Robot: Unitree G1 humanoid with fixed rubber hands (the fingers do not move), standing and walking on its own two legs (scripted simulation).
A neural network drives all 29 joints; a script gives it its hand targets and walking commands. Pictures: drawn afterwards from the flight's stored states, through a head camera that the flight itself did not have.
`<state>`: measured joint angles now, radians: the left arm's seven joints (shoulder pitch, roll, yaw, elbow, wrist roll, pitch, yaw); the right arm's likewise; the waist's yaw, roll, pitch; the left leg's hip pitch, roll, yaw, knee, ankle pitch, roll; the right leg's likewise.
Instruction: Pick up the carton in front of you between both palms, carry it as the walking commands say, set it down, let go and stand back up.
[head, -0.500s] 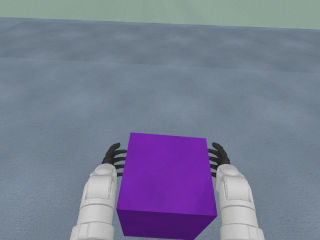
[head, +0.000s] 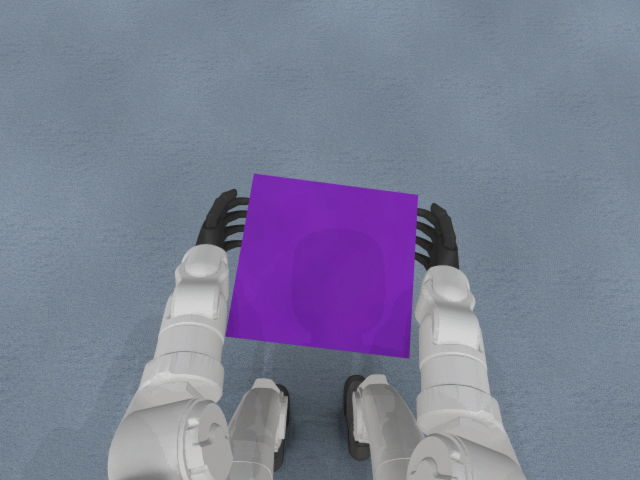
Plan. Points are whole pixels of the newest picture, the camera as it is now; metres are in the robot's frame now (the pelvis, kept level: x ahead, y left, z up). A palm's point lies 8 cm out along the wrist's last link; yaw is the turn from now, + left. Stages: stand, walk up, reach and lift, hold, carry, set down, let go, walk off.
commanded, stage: set down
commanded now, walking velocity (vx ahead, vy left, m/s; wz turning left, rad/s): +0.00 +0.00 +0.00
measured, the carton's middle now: (321, 276) +0.37 +0.00 -0.15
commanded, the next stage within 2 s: none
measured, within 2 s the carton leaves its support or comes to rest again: neither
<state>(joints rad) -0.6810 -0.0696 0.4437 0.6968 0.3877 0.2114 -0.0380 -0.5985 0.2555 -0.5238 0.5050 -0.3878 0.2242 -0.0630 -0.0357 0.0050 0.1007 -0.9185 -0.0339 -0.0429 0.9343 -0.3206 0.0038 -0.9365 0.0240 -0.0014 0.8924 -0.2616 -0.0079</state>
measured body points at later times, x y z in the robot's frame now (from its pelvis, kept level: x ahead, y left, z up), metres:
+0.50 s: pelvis +0.00 +0.02 -0.13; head +0.23 +0.02 +0.26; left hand +0.46 +0.13 -0.22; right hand +0.41 -0.17 -0.21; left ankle +0.07 +0.11 -0.68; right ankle +0.09 -0.11 -0.68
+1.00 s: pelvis -0.03 +0.02 -0.25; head +0.27 +0.02 +0.08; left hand +0.50 +0.11 -0.38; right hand +0.42 -0.18 -0.38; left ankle +0.07 +0.11 -0.68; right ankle +0.09 -0.11 -0.68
